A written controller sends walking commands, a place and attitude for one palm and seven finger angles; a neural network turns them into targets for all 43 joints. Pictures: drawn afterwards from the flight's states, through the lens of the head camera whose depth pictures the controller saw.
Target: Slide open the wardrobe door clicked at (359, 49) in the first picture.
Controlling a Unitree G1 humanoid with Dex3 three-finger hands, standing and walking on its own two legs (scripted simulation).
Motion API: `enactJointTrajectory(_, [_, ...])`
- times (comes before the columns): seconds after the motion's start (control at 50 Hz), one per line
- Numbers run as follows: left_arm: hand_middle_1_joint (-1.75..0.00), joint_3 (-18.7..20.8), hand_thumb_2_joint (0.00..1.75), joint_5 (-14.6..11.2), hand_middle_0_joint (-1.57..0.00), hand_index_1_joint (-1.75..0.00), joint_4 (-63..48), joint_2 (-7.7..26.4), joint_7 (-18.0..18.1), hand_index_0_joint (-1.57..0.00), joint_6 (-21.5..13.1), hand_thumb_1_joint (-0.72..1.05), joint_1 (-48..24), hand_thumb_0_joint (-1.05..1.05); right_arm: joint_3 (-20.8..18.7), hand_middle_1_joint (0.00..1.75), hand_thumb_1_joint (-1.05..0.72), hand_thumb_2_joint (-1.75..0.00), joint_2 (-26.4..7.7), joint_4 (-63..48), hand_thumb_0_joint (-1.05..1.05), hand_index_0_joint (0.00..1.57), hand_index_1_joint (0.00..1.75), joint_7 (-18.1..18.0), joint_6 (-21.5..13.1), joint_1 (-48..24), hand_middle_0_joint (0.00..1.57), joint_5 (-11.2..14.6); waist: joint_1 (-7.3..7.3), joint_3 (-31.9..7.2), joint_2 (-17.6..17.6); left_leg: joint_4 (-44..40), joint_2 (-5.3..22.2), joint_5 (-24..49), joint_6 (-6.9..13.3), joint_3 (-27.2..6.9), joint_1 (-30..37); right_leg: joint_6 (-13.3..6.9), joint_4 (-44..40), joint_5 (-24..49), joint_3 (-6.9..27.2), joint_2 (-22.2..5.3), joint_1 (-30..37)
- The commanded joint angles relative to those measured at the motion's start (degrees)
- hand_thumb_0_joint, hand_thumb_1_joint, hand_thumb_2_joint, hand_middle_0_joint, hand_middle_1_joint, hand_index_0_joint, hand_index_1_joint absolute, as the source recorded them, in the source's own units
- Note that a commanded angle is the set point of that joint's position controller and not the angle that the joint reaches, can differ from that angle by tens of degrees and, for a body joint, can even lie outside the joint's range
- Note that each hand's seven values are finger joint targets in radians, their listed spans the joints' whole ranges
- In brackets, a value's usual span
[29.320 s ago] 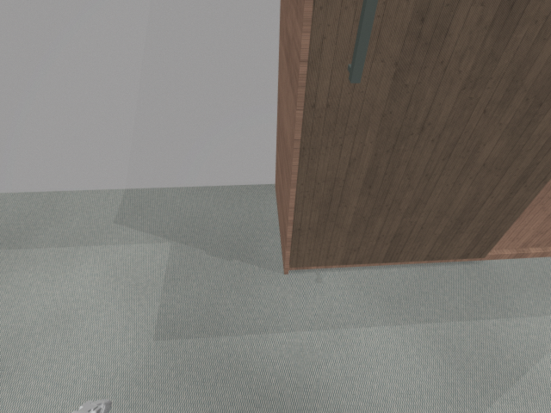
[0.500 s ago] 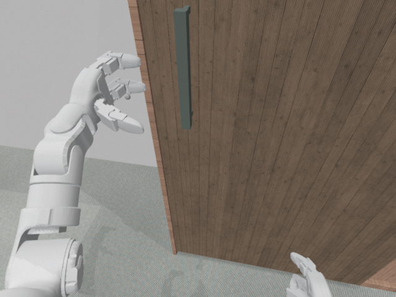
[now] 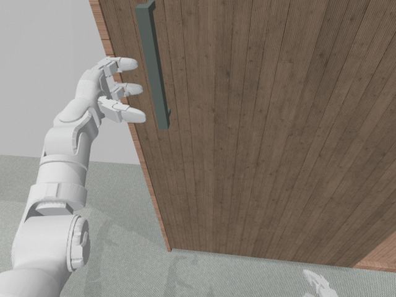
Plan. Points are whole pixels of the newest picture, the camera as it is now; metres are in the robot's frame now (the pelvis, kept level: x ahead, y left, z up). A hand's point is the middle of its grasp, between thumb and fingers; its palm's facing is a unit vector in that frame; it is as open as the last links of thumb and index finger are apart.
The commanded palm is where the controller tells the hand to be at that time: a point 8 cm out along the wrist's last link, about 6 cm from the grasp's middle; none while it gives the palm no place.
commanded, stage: move the hooked fingers beside the handle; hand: left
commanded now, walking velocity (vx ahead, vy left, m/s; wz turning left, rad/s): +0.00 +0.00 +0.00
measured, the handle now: (158, 72) +0.48 +0.09 +0.25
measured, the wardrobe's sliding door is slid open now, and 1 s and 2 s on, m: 0.00 0.00 0.00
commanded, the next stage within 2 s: none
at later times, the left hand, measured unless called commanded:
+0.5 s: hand (128, 90) +0.41 +0.13 +0.25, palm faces -0.10 -1.00 -0.01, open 14.0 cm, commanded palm +0.40 +0.20 +0.24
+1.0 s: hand (123, 93) +0.44 +0.16 +0.23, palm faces -0.06 -1.00 +0.01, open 14.0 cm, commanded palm +0.41 +0.21 +0.24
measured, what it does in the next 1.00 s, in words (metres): stands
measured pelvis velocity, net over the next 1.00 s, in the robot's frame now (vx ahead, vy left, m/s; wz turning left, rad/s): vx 0.00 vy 0.01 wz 0.00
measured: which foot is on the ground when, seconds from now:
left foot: down 0.00-1.00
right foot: down 0.00-1.00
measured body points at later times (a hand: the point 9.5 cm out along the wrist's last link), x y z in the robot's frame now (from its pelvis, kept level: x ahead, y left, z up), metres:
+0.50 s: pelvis +0.00 +0.00 +0.00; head -0.02 -0.02 +0.45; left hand +0.41 +0.19 +0.25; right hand +0.16 -0.24 -0.09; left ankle +0.01 +0.10 -0.74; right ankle -0.03 -0.07 -0.74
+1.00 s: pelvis +0.00 +0.01 +0.00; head -0.01 +0.00 +0.45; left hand +0.43 +0.21 +0.23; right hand +0.13 -0.24 -0.10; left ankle +0.01 +0.10 -0.74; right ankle -0.03 -0.07 -0.74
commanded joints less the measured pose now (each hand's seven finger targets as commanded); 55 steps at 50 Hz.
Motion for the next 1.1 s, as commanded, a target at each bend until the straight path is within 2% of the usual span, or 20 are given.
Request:
enactJointTrajectory(0.0, [-1.2,6.1,0.3,-0.8,-0.3,-1.2,-21.1,14.8,-0.3,-0.3,-9.7,-0.5,-29.4,0.0,-2.1,0.3,-0.9,-0.9,-5.6,-10.2,0.0,0.2,0.3,-0.6,-3.3,-6.9,0.2,-0.1,2.24,-21.6,-5.3,0.2,0.5,16.8,2.1,-4.1,11.7,2.6,-1.5,28.5,4.9,-3.3,5.6])
enactJointTrajectory(0.06, [-1.2,9.4,0.3,-0.4,-0.3,-1.2,-19.6,18.5,-0.4,-0.3,-10.0,-0.5,-25.9,0.0,-2.2,0.3,-0.9,-0.9,-5.9,-10.0,0.0,0.2,0.3,-0.7,-3.1,-6.7,0.2,0.0,3.13,-19.6,-6.0,0.0,0.8,15.7,2.2,-3.5,10.6,3.1,-1.9,28.7,5.1,-3.3,5.5])
enactJointTrajectory(0.18, [-1.2,1.9,0.3,-0.2,-0.3,-1.2,-11.4,9.9,-2.2,-0.3,-3.1,-0.5,-20.5,0.0,-2.3,0.3,-0.9,-0.9,-6.2,-9.4,0.0,0.2,0.3,-0.6,-1.9,-6.7,0.2,1.0,1.5,-11.1,-1.8,0.4,0.6,11.7,1.8,-3.1,8.7,3.5,-3.2,24.4,4.8,-3.3,-1.6])
enactJointTrajectory(0.26, [-1.2,2.1,0.3,-1.6,-0.3,-1.2,-16.4,10.9,-3.0,-0.3,-4.1,-0.5,-24.0,0.0,-2.6,0.3,-0.9,-0.9,-6.4,-10.2,0.0,0.2,0.3,-0.9,-2.1,-7.2,0.2,1.0,1.08,-14.2,-4.6,0.9,0.7,12.5,2.0,-3.9,10.4,3.4,-2.9,24.6,4.6,-2.9,-1.2])
enactJointTrajectory(0.32, [-1.2,-0.5,0.3,-2.2,-0.3,-1.2,-22.3,8.6,-2.6,-0.3,-7.2,-0.5,-34.0,0.0,-2.1,0.3,-0.9,-0.9,-5.6,-9.9,0.0,0.2,0.3,-1.2,-3.1,-7.8,0.2,0.7,-0.34,-16.9,-2.1,1.0,0.5,12.8,2.1,-4.9,13.9,2.5,-2.9,22.0,4.4,-2.5,-2.3])
enactJointTrajectory(0.38, [-1.2,2.6,0.3,-1.9,-0.3,-1.2,-21.7,11.7,-0.8,-0.3,-8.4,-0.5,-33.8,0.0,-1.8,0.3,-0.9,-0.9,-5.6,-9.2,0.0,0.2,0.3,-1.3,-3.3,-7.9,0.2,0.3,0.51,-18.3,-1.8,0.6,0.6,12.5,1.9,-5.2,14.3,2.2,-3.1,20.3,4.5,-2.5,-1.2])
enactJointTrajectory(0.42, [-1.2,2.1,0.3,-1.3,-0.3,-1.2,-16.5,10.6,0.4,-0.3,-7.7,-0.5,-34.7,0.0,-1.7,0.3,-0.9,-0.9,-5.5,-7.9,0.0,0.2,0.3,-1.4,-3.2,-7.1,0.2,0.1,0.02,-15.9,-3.2,0.3,0.6,10.7,1.8,-5.0,12.6,2.4,-3.5,18.7,4.3,-2.4,-2.4])
enactJointTrajectory(0.46, [-1.2,5.1,0.3,-0.2,-0.3,-1.2,-10.0,13.9,1.6,-0.3,-6.3,-0.5,-30.6,0.0,-1.9,0.3,-0.9,-0.9,-6.1,-7.0,0.0,0.2,0.3,-1.2,-2.5,-6.1,0.2,0.0,1.18,-14.1,-4.9,-0.2,0.7,9.6,1.7,-4.8,10.0,2.6,-3.9,17.6,4.3,-2.5,-2.0])
enactJointTrajectory(0.48, [-1.2,3.9,0.3,0.0,-0.3,-1.2,-6.7,12.0,1.8,-0.3,-5.2,-0.5,-28.9,0.0,-1.7,0.3,-0.9,-0.9,-5.9,-7.2,0.0,0.2,0.3,-1.3,-2.1,-6.2,0.2,0.0,1.22,-12.5,-5.6,-0.5,0.5,9.1,1.8,-4.7,8.5,2.7,-3.8,17.7,4.4,-2.8,-2.0])
enactJointTrajectory(0.52, [-1.2,4.6,0.3,0.8,-0.3,-1.2,-1.3,13.7,1.9,-0.3,-4.0,-0.5,-28.7,0.0,-1.8,0.3,-0.9,-0.9,-6.3,-6.8,0.0,0.2,0.3,-1.3,-1.4,-4.9,0.2,0.1,1.01,-10.5,-6.0,-0.9,0.7,7.4,1.5,-4.6,6.1,2.8,-4.2,16.5,4.5,-3.0,-2.6])
enactJointTrajectory(0.6, [-1.2,5.0,0.3,1.2,-0.3,-1.2,-3.2,14.8,0.6,-0.3,-6.5,-0.5,-28.8,0.0,-2.1,0.3,-0.9,-0.9,-6.3,-8.8,0.0,0.2,0.3,-1.1,-0.9,-4.4,0.2,0.1,1.54,-14.8,-4.8,-0.5,0.7,11.4,1.6,-4.4,7.2,2.4,-3.0,21.5,4.5,-3.2,0.9])
enactJointTrajectory(0.62, [-1.2,2.5,0.3,0.7,-0.3,-1.2,-5.9,11.7,-0.3,-0.3,-7.8,-0.5,-29.9,0.0,-2.1,0.3,-0.9,-0.9,-6.0,-9.6,0.0,0.2,0.3,-1.0,-1.2,-4.9,0.2,0.2,1.23,-16.0,-3.8,-0.2,0.6,12.2,1.8,-4.2,8.6,2.4,-2.9,22.6,4.7,-3.1,0.7])
enactJointTrajectory(0.68, [-1.2,2.8,0.3,-0.5,-0.3,-1.2,-13.7,12.4,-1.5,-0.3,-11.7,-0.5,-33.1,0.0,-2.3,0.3,-0.9,-0.9,-6.1,-10.3,0.0,0.2,0.3,-1.2,-2.3,-5.2,0.2,0.2,0.99,-19.5,-3.7,0.2,1.0,15.2,1.9,-4.9,12.6,2.0,-2.4,24.1,4.3,-2.6,1.6])
enactJointTrajectory(0.72, [-1.2,1.4,0.3,-1.0,-0.3,-1.2,-17.6,10.3,-2.1,-0.3,-12.4,-0.5,-34.6,0.0,-2.3,0.3,-0.9,-0.9,-5.8,-10.2,0.0,0.2,0.3,-1.2,-3.2,-5.7,0.2,0.3,0.51,-20.7,-0.8,0.8,1.3,16.5,1.8,-5.2,16.3,1.8,-2.5,23.1,4.2,-2.1,-0.7])
enactJointTrajectory(0.82, [-1.2,1.9,0.3,-0.8,-0.3,-1.2,-12.4,9.8,-0.7,-0.3,-7.8,-0.5,-30.6,0.0,-2.4,0.3,-0.9,-0.9,-6.4,-7.8,0.0,0.2,0.3,-1.3,-3.5,-4.7,0.2,0.3,0.56,-14.3,-1.0,-0.1,1.5,12.8,1.3,-5.6,13.2,1.7,-3.5,17.9,3.3,-1.8,-4.7])
enactJointTrajectory(0.88, [-1.2,3.3,0.3,-0.2,-0.3,-1.2,-5.5,11.1,0.6,-0.3,-4.5,-0.5,-27.9,0.0,-2.5,0.3,-0.9,-0.9,-6.9,-7.0,0.0,0.2,0.3,-1.4,-2.7,-3.5,0.2,0.2,0.76,-10.4,-5.0,-0.9,1.5,9.6,1.4,-5.4,9.1,2.0,-4.2,15.0,3.1,-1.9,-5.0])
enactJointTrajectory(0.94, [-1.2,3.6,0.3,0.7,-0.3,-1.2,-4.5,12.4,1.6,-0.3,-4.7,-0.5,-31.4,0.0,-2.6,0.3,-0.9,-0.9,-6.8,-7.2,0.0,0.2,0.3,-1.5,-2.3,-2.9,0.2,0.0,0.42,-11.9,-4.1,-1.0,1.5,8.8,1.4,-5.4,8.9,2.0,-4.2,13.9,3.5,-2.1,-4.8])
enactJointTrajectory(0.98, [-1.2,4.1,0.3,0.7,-0.3,-1.2,-9.4,13.1,1.9,-0.3,-7.6,-0.5,-33.9,0.0,-2.6,0.3,-0.9,-0.9,-6.6,-8.2,0.0,0.2,0.3,-1.4,-2.6,-3.2,0.2,-0.2,0.84,-16.8,-3.0,-0.8,1.6,11.9,1.3,-5.8,11.7,1.6,-3.4,16.1,3.5,-2.1,-2.5])
enactJointTrajectory(1.04, [-1.2,2.4,0.3,0.6,-0.3,-1.2,-14.3,11.7,1.5,-0.3,-11.5,-0.5,-38.9,0.0,-2.5,0.3,-0.9,-0.9,-6.2,-8.3,0.0,0.2,0.3,-1.4,-3.5,-3.2,0.2,-0.4,-0.22,-20.6,0.6,0.2,2.1,16.1,0.9,-6.4,17.3,1.4,-2.7,18.2,3.4,-1.7,-3.5])
enactJointTrajectory(1.08, [-1.2,2.0,0.3,0.2,-0.3,-1.2,-16.7,10.3,1.2,-0.3,-12.6,-0.5,-37.0,0.0,-2.6,0.3,-0.9,-0.9,-6.3,-8.7,0.0,0.2,0.3,-1.3,-4.1,-3.4,0.2,-0.5,0.28,-22.7,1.0,0.8,2.5,20.1,0.6,-6.9,19.8,1.2,-2.0,20.1,3.1,-1.6,-3.3])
